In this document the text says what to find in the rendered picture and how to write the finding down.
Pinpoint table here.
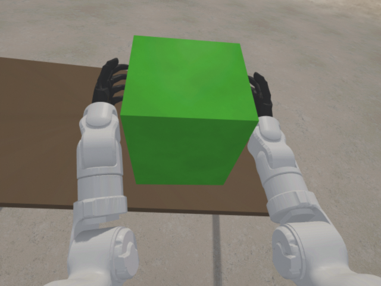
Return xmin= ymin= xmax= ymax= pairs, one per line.
xmin=0 ymin=57 xmax=269 ymax=216

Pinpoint robot right hand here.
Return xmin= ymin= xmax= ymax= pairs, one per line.
xmin=248 ymin=72 xmax=273 ymax=117

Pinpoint right robot upper arm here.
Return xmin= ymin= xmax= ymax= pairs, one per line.
xmin=272 ymin=221 xmax=381 ymax=286

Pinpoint carton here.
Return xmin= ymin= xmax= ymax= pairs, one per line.
xmin=120 ymin=35 xmax=259 ymax=185

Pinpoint robot left forearm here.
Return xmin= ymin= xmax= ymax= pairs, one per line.
xmin=67 ymin=102 xmax=127 ymax=272

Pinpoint left robot upper arm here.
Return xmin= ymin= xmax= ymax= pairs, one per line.
xmin=44 ymin=226 xmax=139 ymax=286

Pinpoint robot left hand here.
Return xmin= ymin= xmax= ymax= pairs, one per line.
xmin=92 ymin=58 xmax=129 ymax=106

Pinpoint robot right forearm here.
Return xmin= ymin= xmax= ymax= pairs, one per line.
xmin=248 ymin=116 xmax=348 ymax=256

